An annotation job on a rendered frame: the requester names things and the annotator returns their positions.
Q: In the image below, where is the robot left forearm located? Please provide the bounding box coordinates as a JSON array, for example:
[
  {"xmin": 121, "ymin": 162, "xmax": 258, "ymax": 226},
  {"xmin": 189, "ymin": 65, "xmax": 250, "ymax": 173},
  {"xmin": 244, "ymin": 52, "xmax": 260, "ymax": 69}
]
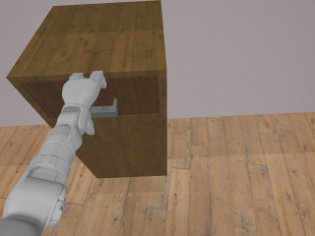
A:
[{"xmin": 3, "ymin": 102, "xmax": 90, "ymax": 218}]

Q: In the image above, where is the cabinet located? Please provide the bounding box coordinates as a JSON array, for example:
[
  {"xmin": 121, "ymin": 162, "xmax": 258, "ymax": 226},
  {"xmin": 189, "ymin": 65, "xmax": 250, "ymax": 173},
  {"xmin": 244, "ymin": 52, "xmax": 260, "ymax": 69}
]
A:
[{"xmin": 6, "ymin": 0, "xmax": 167, "ymax": 179}]

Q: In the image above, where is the handle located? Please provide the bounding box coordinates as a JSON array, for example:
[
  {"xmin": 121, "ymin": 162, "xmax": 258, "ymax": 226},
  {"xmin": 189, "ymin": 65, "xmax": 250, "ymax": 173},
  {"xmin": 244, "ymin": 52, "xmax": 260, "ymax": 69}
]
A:
[{"xmin": 89, "ymin": 98, "xmax": 118, "ymax": 118}]

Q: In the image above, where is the left robot upper arm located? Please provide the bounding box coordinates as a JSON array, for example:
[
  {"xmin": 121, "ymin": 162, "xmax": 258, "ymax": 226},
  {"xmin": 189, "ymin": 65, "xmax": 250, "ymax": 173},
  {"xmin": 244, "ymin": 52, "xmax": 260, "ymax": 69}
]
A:
[{"xmin": 0, "ymin": 176, "xmax": 68, "ymax": 236}]

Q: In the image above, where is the left robot hand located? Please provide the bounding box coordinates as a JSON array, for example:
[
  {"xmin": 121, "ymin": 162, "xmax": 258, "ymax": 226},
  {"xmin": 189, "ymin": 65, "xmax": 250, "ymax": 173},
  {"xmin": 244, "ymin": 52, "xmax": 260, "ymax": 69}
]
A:
[{"xmin": 62, "ymin": 71, "xmax": 106, "ymax": 136}]

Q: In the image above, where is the drawer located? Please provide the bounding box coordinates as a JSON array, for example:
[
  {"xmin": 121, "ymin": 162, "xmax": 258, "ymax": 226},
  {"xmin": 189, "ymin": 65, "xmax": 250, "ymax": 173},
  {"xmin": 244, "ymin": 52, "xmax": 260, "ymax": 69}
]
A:
[{"xmin": 20, "ymin": 75, "xmax": 160, "ymax": 119}]

